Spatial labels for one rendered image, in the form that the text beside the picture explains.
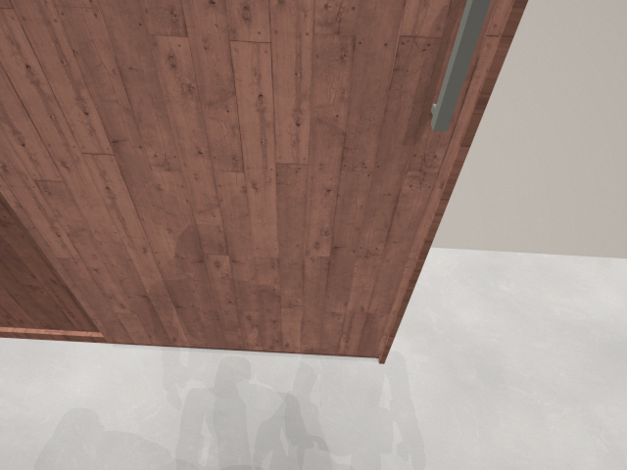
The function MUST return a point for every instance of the handle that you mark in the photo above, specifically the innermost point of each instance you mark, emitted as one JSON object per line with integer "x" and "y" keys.
{"x": 471, "y": 23}

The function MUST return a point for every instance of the wardrobe door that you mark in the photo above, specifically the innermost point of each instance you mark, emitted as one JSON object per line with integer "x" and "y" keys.
{"x": 32, "y": 292}
{"x": 233, "y": 174}

